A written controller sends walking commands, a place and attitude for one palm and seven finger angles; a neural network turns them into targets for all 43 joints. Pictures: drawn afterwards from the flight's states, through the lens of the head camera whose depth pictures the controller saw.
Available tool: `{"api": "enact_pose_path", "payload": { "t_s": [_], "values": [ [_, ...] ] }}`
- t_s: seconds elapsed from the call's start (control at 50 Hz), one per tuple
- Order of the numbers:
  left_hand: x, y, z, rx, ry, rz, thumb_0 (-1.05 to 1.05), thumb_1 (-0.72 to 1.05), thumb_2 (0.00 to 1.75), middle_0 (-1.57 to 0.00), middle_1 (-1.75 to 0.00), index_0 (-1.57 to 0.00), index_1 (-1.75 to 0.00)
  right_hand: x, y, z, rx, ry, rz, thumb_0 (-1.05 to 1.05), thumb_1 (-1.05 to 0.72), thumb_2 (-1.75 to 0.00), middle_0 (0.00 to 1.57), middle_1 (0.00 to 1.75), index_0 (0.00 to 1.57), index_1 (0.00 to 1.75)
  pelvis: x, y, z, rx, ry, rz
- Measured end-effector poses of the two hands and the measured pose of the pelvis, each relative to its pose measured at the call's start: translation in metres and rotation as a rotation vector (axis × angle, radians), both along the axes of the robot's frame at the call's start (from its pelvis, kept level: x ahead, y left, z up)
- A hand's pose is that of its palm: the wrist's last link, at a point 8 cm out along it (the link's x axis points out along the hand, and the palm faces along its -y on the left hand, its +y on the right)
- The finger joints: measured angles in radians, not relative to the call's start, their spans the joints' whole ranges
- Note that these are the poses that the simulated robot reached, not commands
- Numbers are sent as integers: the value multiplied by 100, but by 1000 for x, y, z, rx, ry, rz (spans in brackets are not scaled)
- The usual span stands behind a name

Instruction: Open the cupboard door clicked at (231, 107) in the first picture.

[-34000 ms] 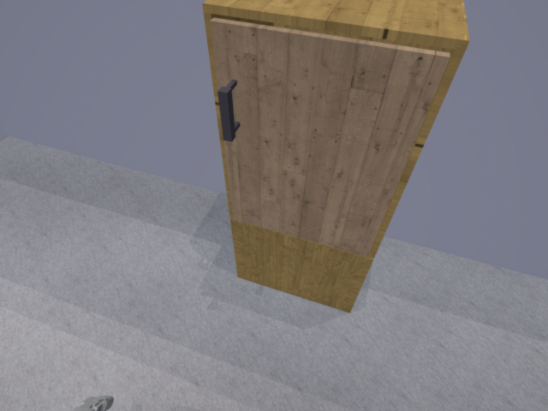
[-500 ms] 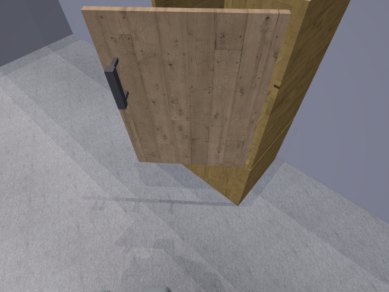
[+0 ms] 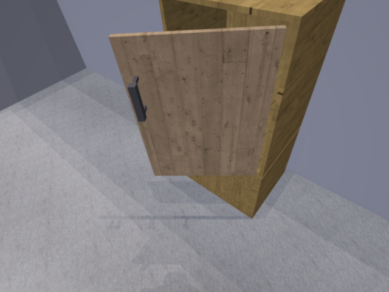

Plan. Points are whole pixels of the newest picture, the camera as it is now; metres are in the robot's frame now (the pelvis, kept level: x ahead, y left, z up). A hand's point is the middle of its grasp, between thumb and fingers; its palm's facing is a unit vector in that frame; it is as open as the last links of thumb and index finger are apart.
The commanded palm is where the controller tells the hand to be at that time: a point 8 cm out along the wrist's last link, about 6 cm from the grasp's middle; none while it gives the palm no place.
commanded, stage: come to a stop and stand still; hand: left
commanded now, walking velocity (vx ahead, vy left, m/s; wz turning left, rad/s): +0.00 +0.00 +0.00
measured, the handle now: (139, 99) +0.60 +0.21 +0.08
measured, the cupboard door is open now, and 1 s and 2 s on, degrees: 37 37 37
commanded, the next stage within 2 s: look again from close up in 0.04 s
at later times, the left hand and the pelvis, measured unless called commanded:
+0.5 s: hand out of the picture +0.04 +0.15 -0.16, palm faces +0.02 -0.97 -0.23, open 7.3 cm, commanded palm none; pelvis +0.01 -0.03 +0.01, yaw +1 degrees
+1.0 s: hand out of the picture +0.02 +0.13 -0.17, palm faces +0.11 -0.98 -0.17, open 7.3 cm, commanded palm none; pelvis +0.04 -0.03 +0.00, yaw +3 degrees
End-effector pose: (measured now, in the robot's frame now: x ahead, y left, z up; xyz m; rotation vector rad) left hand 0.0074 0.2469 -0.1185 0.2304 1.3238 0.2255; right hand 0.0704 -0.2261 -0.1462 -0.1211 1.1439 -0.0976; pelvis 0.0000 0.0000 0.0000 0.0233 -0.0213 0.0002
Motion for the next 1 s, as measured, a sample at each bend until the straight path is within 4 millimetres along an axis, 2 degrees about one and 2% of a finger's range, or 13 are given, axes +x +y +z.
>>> {"api": "enact_pose_path", "payload": {
  "t_s": [0.1,0.24,0.4,0.58,0.82,1.0],
  "values": [
    [-5,-9,1,-16,20,2,1,91,90,-20,-29,-20,-30,-25,-8,-1,-8,79,3,0,-93,-90,20,30,20,30,0,-4,4,2,5,4],
    [4,-32,-3,-55,15,-10,1,91,90,-20,-30,-20,-30,-57,-16,-2,-9,189,-11,1,-92,-90,20,30,20,30,4,-14,7,4,5,10],
    [18,-44,-5,-61,3,-18,1,93,90,-21,-30,-21,-30,-75,-20,0,3,257,-28,1,-91,-90,20,30,20,30,10,-27,8,1,4,16],
    [24,-54,-7,-63,-4,-6,1,93,90,-20,-30,-21,-30,-71,-24,0,11,272,-24,1,-91,-90,20,30,20,30,16,-38,9,-3,2,24],
    [12,-67,-10,-84,33,29,1,92,90,-20,-30,-20,-30,-55,-32,2,2,266,-4,1,-91,-90,20,30,20,30,23,-46,9,-8,6,33],
    [4,-66,-22,-131,62,92,1,91,90,-20,-30,-21,-30,-46,-32,6,-42,298,6,1,-91,-90,20,30,20,30,41,-34,4,-38,18,44]
  ]
}}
